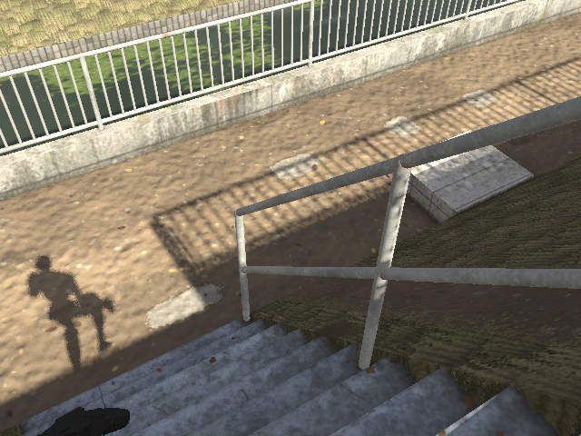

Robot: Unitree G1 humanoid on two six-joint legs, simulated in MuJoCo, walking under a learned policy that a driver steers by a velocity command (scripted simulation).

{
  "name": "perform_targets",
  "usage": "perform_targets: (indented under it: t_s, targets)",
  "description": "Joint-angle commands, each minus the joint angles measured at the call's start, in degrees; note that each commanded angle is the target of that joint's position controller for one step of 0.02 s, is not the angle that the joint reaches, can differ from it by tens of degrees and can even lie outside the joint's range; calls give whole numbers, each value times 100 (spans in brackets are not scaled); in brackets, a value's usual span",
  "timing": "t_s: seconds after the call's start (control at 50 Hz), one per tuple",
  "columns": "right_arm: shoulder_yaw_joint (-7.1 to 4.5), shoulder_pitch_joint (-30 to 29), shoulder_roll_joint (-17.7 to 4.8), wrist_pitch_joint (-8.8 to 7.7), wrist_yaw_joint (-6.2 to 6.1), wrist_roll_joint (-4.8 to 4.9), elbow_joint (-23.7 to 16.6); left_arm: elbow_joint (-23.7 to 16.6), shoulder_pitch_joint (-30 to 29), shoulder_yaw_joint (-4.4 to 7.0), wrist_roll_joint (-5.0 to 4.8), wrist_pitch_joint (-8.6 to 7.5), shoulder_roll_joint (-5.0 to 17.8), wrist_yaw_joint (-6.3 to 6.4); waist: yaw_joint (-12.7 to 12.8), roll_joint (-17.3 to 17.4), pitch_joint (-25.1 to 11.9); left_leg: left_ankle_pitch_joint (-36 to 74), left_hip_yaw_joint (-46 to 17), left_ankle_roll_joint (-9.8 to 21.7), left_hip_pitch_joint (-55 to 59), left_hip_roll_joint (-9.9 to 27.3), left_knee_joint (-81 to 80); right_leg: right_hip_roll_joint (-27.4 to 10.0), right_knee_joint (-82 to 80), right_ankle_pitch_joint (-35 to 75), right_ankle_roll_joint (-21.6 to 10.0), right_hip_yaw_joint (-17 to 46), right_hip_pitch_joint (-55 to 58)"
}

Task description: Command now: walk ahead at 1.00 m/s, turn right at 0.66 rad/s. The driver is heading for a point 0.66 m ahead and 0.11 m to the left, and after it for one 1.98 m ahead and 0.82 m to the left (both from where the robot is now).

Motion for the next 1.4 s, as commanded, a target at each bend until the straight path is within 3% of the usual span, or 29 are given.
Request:
perform_targets:
  t_s: [0.02,0.08,0.14,0.26,0.32,0.38,0.42,0.46,0.5,0.52,0.56,0.58,0.74,0.84,0.9,0.92,0.94,0.96,0.98,1.0,1.02,1.04,1.08,1.18,1.22,1.26,1.32,1.36,1.4]
  targets:
    - [9,721,-620,-143,-78,1,108,-638,-520,-221,198,-173,-459,35,195,840,451,3613,-2456,409,844,1930,-315,-860,-304,1397,285,836,-2991]
    - [324,152,-71,-98,-120,-104,-15,-628,-1037,-303,74,-170,-552,-123,294,-171,1071,554,-1952,110,-1993,1206,-1297,-515,-3598,3972,776,207,-1127]
    - [86,251,-1007,-119,-54,-31,284,-133,-509,-86,167,-55,-188,-179,409,926,785,1485,-1892,463,-870,1419,-993,-695,-3923,4781,547,349,-589]
    - [151,2639,3,19,-272,-421,1259,-334,-2609,47,4,-454,-242,-274,-1160,586,1332,2295,-2204,975,2651,1078,229,-966,-6203,4432,465,706,-3164]
    - [121,752,-196,-69,-413,-153,758,-42,-1915,-17,-190,-500,-404,-542,-180,-155,1134,-803,-1966,1243,-626,943,-468,-1698,-8220,7270,532,-64,1152]
    - [30,1097,-179,4,-386,-303,898,458,-1502,58,-406,-260,-132,-453,-656,178,970,102,-1381,1213,321,568,136,-1767,-9760,6868,684,-150,2268]
    - [21,1733,86,152,-362,-526,1231,860,-640,147,-218,-231,-39,-258,-672,189,659,1058,-1265,1252,1478,134,1535,-1817,-10981,6904,818,-95,2880]
    - [-123,1050,-217,189,-348,-289,1161,1672,1681,400,-4,-161,352,-161,532,117,-10,2716,-1037,1188,387,108,4079,-1633,-10535,7186,874,-554,5569]
    - [-229,594,-96,177,-320,-93,956,1701,2429,424,260,-248,616,-316,1182,-871,331,-2362,-860,1137,-2256,-954,6843,-2188,-9961,6346,634,-141,6875]
    - [-124,1511,383,140,-299,85,902,1780,2326,272,310,-387,544,-395,342,-1328,-52,-2537,-939,1054,-3548,-591,6729,-2745,-7897,9519,826,-62,7738]
    - [29,1800,615,282,-305,-132,807,1839,1917,438,-52,-596,789,-423,-49,-1956,-711,-900,-769,957,-3730,177,5254,-3378,-8929,3875,155,1078,6541]
    - [-64,1055,368,308,-284,-246,1011,1675,1508,166,-15,-727,-180,-501,127,-836,76,67,-852,1003,-3232,163,5019,-2648,-9000,3809,610,200,5012]
    - [47,-706,578,388,-163,-217,-161,1620,502,38,-184,-1100,124,-171,-578,-821,83,6836,-194,604,-862,-3,931,-2835,-7484,1040,855,-1023,1046]
    - [-23,-794,198,547,-40,-89,-148,1748,1521,212,112,-679,641,-109,-20,-544,619,4635,1136,907,-484,-234,-240,-3175,-5656,2678,580,-1677,2515]
    - [-358,1732,-519,583,-47,3,572,1478,38,256,125,-282,569,41,-1751,430,91,3294,-216,2080,2579,256,-615,-2422,691,3350,519,-1578,616]
    - [-250,1359,-735,561,-19,272,722,982,-201,24,128,-150,-307,100,-1254,2263,1361,8138,-585,1484,1768,435,-419,-1142,2293,-1339,455,-1934,-1051]
    - [-111,1184,-782,417,-39,371,639,351,572,-48,325,-172,-213,96,-43,1851,674,9865,-1802,1405,2235,433,257,-1375,697,-1183,649,-1100,-2004]
    - [-196,1273,-818,391,-30,230,626,491,893,-12,299,-226,38,79,-46,523,108,7911,-2556,1703,2085,1014,39,-1558,153,-1203,698,-612,-1977]
    - [-301,1086,-1176,435,-127,96,571,406,1050,-84,331,-273,-113,144,97,790,-208,3947,-4020,2280,1419,1555,-868,-1601,-534,-758,883,-149,-2265]
    - [-79,628,-410,371,-140,58,547,769,565,33,450,-251,154,227,212,-404,454,4364,-3135,1952,823,936,-364,-1643,-684,183,932,9,-2232]
    - [-87,489,-652,270,-157,-12,434,508,736,-44,398,-222,-60,234,522,418,83,4558,-3703,1902,360,1138,-464,-1430,-1594,1271,1064,-80,-2063]
    - [-6,-64,-451,-125,332,-1168,71,65,1219,-35,345,-645,421,-205,663,481,-54,4013,-2423,1575,-2035,920,-570,-1625,-3340,3419,1196,316,-513]
    - [-53,-648,-838,-378,225,-1179,81,2,951,-116,286,-629,27,-466,1079,343,-80,3165,-2141,897,-4486,-102,-243,-1223,-3474,5208,1094,-527,2596]
    - [53,2145,50,-408,-254,-228,705,-331,-535,-250,243,-550,109,-633,-865,-345,272,2195,-3173,359,1087,-361,1926,-1062,-9233,5665,1194,646,-1221]
    - [145,826,-386,-141,100,-512,368,-200,309,-251,432,-332,-335,-754,149,1167,480,269,-2730,1204,-3541,-865,1276,-763,-8528,7018,1005,-105,3931]
    - [134,-525,-556,-107,119,-514,-409,316,2478,-147,559,-254,43,-738,1226,337,405,1106,-3172,1100,-4516,-834,2183,-963,-7981,6316,837,191,5587]
    - [361,513,-608,-40,240,-65,-328,659,2773,107,268,-414,489,-713,691,-80,494,2758,-2653,503,-3083,-1278,4136,-1428,-12221,6649,425,-604,6766]
    - [469,2542,197,25,611,-47,-597,555,2371,396,338,-438,1395,-877,-359,-1837,-2300,-3506,-847,-159,-6550,-1695,8128,-4039,-7852,13126,-2177,344,10276]
    - [431,1041,-170,470,385,-122,-1310,253,2063,559,525,-362,1478,-777,258,-198,-1129,-2492,-833,-530,-7144,-824,8495,-4470,-8968,9181,-2054,1585,7364]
